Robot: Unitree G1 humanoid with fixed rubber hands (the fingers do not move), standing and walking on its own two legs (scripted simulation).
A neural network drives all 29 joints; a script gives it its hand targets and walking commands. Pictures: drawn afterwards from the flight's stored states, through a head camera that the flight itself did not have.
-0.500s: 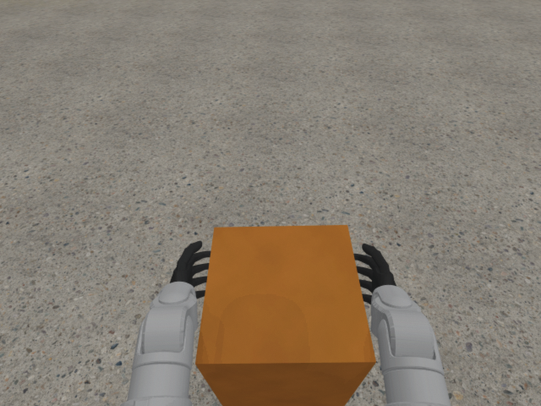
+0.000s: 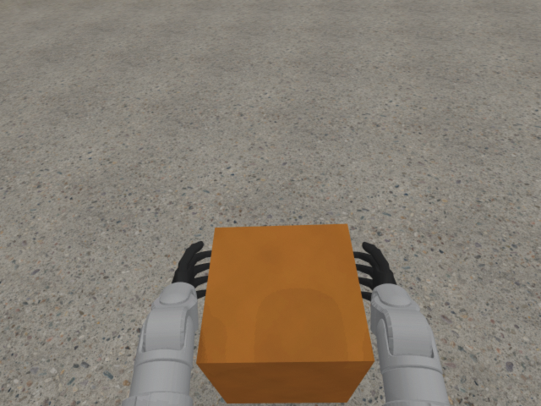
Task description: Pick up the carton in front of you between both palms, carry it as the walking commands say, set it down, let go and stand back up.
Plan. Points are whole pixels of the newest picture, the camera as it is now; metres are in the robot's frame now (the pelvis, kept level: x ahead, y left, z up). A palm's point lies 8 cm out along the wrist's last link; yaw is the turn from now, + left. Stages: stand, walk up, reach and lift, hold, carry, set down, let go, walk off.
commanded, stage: hold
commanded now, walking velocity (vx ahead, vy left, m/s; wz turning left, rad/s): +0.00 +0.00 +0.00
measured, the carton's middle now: (283, 318) +0.28 +0.00 -0.04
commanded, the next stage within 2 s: set down in 0.18 s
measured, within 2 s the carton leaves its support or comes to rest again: neither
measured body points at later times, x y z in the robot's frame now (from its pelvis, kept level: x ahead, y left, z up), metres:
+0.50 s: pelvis -0.01 -0.04 -0.01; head +0.00 -0.06 +0.44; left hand +0.33 +0.13 +0.01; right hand +0.33 -0.17 +0.00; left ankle -0.03 +0.11 -0.74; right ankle +0.08 -0.13 -0.74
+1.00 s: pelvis -0.05 -0.01 -0.13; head +0.16 -0.04 +0.27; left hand +0.38 +0.13 -0.20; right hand +0.36 -0.17 -0.21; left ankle -0.03 +0.11 -0.74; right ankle +0.08 -0.13 -0.74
